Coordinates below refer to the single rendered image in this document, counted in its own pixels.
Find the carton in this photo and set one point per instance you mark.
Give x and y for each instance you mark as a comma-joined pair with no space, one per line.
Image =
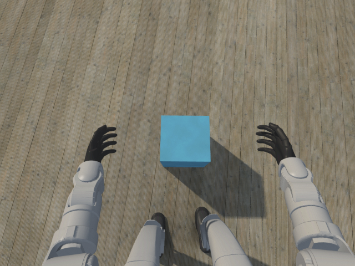
185,141

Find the robot left upper arm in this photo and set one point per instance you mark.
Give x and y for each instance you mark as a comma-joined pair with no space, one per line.
84,259

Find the right robot forearm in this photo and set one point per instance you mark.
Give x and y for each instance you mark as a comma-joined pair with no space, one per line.
313,227

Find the left robot forearm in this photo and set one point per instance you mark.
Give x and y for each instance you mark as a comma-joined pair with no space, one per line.
77,233

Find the robot left hand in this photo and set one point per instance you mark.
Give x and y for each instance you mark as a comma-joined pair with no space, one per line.
95,149

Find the robot right hand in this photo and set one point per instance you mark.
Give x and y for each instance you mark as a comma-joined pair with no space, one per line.
281,147

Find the left robot foot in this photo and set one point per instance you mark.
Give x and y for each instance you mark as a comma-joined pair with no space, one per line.
159,217

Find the robot right upper arm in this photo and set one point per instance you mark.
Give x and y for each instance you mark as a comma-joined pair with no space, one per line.
320,257

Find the robot right thigh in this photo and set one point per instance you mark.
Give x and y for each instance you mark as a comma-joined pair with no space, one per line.
224,247

